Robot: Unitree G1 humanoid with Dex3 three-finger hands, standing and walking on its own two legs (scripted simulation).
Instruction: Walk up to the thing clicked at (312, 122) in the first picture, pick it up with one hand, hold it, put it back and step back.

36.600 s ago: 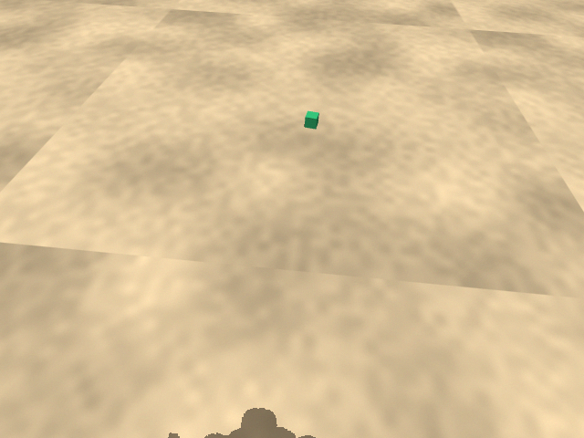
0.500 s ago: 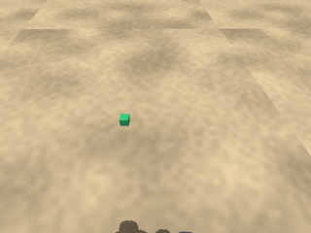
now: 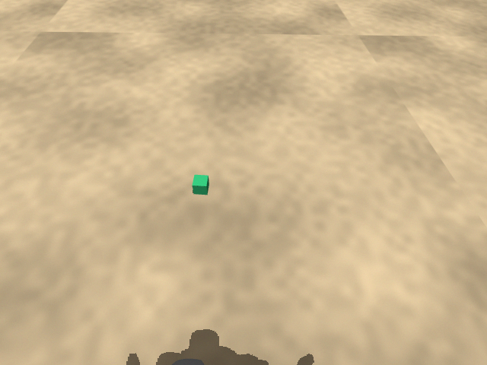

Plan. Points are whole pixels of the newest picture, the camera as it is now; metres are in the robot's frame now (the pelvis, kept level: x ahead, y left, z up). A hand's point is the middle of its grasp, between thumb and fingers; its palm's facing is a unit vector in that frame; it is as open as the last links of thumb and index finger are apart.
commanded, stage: step back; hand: left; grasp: from above
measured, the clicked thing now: (200, 184) +1.01 +0.25 -0.72
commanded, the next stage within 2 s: stand in 0.22 s
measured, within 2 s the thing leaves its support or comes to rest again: neither
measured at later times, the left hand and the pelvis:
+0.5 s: hand out of the picture +0.10 +0.26 -0.14, palm faces -0.03 -0.94 -0.34, open 7.4 cm; pelvis +0.01 +0.01 +0.02, yaw -1 degrees
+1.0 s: hand out of the picture +0.06 +0.26 -0.14, palm faces -0.05 -0.94 -0.34, open 7.4 cm; pelvis +0.00 +0.01 +0.02, yaw +0 degrees
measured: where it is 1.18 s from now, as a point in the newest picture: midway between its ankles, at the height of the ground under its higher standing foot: outside the picture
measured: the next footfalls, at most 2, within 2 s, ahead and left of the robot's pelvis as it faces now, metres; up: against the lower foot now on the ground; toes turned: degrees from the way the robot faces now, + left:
none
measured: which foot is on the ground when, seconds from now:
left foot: down 0.00-1.00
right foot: down 0.00-1.00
